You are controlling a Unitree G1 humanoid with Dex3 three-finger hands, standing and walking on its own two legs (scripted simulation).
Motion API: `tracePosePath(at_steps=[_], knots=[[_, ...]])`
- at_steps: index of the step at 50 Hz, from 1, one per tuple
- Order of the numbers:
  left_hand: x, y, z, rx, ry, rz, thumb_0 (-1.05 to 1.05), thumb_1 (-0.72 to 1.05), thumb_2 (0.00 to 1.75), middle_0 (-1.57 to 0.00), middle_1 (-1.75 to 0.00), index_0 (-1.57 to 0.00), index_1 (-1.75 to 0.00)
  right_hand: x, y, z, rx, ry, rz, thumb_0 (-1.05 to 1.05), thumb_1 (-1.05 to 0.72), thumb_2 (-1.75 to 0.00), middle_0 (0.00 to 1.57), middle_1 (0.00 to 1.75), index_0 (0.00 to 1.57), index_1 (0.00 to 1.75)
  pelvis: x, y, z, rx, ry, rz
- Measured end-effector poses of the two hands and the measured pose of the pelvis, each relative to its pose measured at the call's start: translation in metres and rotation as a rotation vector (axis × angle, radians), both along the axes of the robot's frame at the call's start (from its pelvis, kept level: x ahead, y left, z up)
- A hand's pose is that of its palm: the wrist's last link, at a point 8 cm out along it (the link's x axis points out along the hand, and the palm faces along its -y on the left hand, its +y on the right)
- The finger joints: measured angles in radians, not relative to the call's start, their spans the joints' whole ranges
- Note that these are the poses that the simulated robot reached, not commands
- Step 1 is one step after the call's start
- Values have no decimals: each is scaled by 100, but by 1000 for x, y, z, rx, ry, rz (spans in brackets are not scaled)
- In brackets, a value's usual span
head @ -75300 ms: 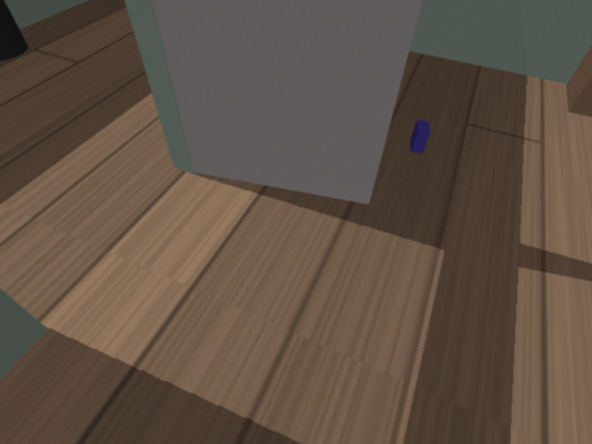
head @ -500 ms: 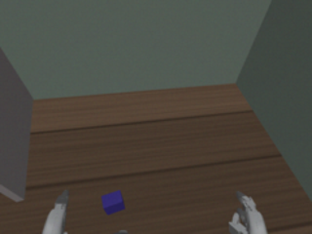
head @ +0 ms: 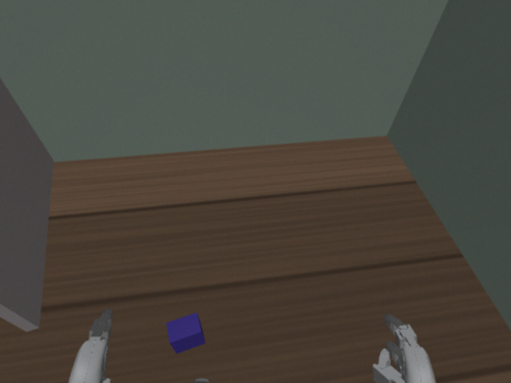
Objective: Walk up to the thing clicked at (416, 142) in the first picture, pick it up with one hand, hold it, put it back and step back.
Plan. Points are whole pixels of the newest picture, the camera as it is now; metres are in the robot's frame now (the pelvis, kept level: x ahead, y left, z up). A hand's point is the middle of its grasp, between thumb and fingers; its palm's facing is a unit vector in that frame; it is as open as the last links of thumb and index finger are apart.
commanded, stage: home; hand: left
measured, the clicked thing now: (186, 333) +0.38 +0.21 -0.65
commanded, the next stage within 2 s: stand in 0.18 s
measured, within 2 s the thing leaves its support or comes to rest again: neither
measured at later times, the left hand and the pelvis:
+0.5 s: hand (134, 370) +0.17 +0.18 -0.06, palm faces +0.10 -0.95 -0.28, open 15.4 cm; pelvis +0.00 +0.00 +0.00, yaw +0 degrees
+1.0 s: hand out of the picture +0.07 +0.25 -0.11, palm faces -0.01 -0.94 -0.35, open 7.5 cm; pelvis -0.01 +0.01 +0.04, yaw +0 degrees
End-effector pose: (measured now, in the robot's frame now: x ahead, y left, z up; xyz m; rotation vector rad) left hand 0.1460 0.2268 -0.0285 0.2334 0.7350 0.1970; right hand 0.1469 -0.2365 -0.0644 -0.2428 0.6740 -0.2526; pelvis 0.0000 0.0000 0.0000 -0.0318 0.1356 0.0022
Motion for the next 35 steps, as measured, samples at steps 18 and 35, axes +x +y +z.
tracePosePath(at_steps=[18, 35], knots=[[2, 0, 0, 1, 3, 6, -2, -57, 4, -7, -7, -8, -7, 5, -1, 0, -1, 3, 6, 1, -90, -90, 20, 30, 20, 30, 3, -1, 0, 0, 4, 3], [-11, 27, -33, 48, 132, -89, -1, 40, 78, -20, -29, -20, -29, -20, -22, -14, -26, 288, 121, 1, -90, -89, 20, 30, 20, 30, -6, -2, 16, 37, -97, 2]])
